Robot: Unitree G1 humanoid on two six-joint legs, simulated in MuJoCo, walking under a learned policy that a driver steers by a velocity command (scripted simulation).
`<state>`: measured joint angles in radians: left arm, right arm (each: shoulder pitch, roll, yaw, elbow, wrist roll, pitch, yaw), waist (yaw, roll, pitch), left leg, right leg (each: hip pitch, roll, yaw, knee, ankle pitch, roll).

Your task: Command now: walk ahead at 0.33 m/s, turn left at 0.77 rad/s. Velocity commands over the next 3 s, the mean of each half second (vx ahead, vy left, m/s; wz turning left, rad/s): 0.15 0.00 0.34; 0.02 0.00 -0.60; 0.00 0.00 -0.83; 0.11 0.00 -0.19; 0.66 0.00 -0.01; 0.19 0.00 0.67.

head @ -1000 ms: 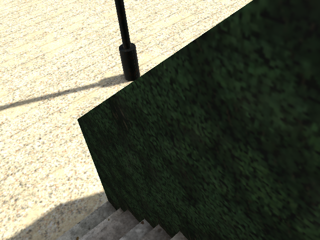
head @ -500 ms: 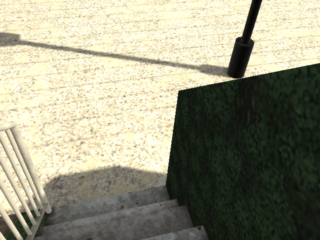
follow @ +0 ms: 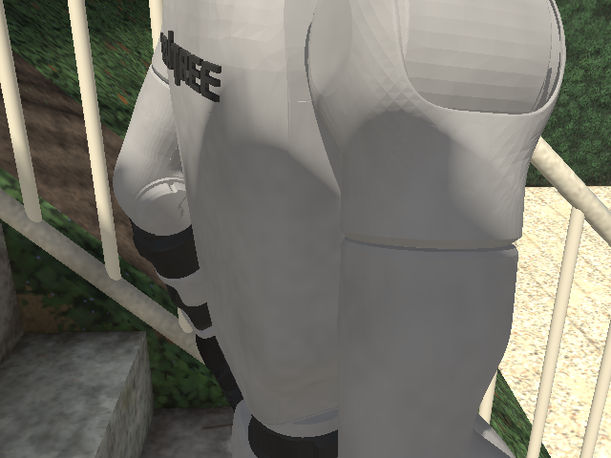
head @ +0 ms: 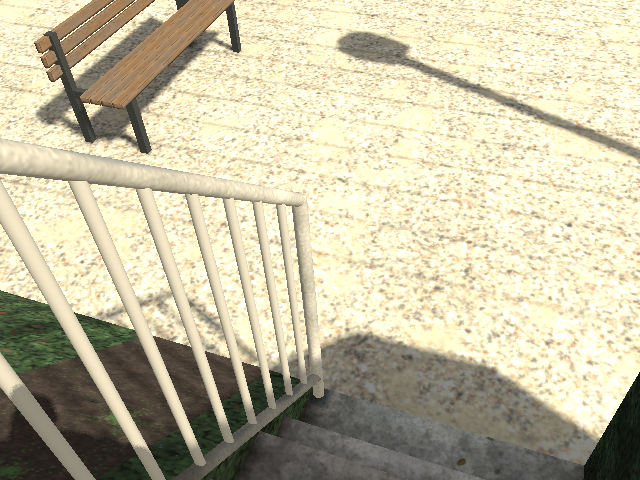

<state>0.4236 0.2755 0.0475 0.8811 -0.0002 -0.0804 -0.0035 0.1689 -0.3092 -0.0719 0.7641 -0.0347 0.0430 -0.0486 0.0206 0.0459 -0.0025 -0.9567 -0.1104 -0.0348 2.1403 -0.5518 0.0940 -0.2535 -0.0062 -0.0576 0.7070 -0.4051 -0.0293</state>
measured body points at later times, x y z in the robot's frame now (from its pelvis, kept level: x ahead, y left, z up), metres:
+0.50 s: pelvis +0.15 -0.01 -0.11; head +0.15 +0.01 +0.34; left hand -0.02 +0.14 -0.26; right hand +0.41 -0.13 -0.20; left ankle +0.34 +0.12 -0.83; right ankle -0.01 -0.11 -0.70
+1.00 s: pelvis +0.21 -0.03 -0.24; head +0.20 -0.02 +0.21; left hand +0.35 +0.18 -0.36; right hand +0.18 -0.30 -0.36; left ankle +0.27 +0.10 -0.96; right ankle +0.21 -0.19 -0.86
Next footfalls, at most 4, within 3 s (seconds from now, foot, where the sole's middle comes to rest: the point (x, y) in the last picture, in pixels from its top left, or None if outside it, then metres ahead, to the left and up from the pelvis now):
0.30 left None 0.27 0.13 -0.79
0.58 left None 0.31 0.11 -0.99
1.08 right None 0.23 -0.22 -0.99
1.70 left None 0.31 0.01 -0.99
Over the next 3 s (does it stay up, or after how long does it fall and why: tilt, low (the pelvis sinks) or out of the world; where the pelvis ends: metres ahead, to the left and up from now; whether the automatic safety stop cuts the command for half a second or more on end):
stays up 0.56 -0.25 -0.67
